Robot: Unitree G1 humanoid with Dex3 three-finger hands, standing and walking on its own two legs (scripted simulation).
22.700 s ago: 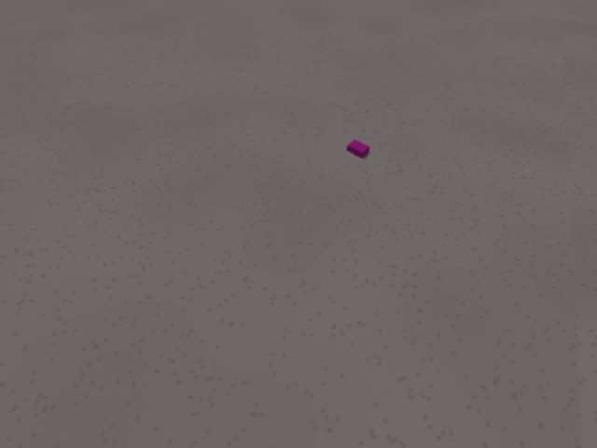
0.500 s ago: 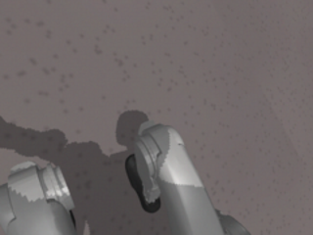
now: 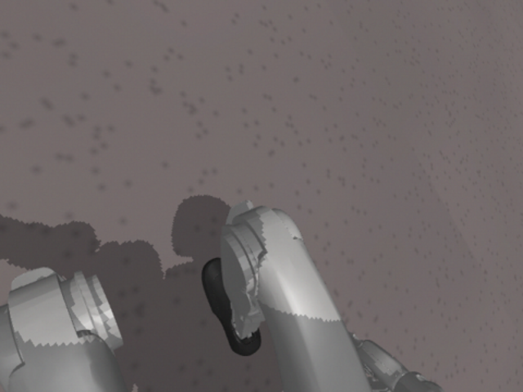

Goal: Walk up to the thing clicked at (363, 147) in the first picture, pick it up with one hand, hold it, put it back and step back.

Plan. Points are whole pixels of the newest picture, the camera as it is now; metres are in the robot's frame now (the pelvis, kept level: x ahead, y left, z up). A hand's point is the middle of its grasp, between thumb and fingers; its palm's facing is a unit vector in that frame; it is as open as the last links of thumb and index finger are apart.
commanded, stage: rest palm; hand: left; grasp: from above
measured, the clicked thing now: out of the picture +0.45 +0.34 -0.29
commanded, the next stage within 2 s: close in 0.20 s
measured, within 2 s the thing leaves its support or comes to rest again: neither
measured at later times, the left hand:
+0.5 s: hand out of the picture +0.44 +0.32 -0.26, palm faces -0.42 -0.18 -0.89, open 13.2 cm
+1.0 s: hand out of the picture +0.43 +0.33 -0.26, palm faces -0.43 -0.18 -0.88, open 10.9 cm
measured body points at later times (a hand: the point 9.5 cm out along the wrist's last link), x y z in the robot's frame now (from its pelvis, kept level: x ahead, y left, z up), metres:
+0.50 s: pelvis +0.00 +0.00 +0.00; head +0.28 +0.14 +0.32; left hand +0.46 +0.33 -0.21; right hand +0.06 -0.25 -0.04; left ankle +0.06 +0.12 -0.27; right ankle +0.13 -0.13 -0.27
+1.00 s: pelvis +0.00 +0.00 +0.01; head +0.27 +0.14 +0.33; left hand +0.45 +0.33 -0.21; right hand +0.05 -0.25 -0.03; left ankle +0.06 +0.12 -0.27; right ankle +0.13 -0.13 -0.27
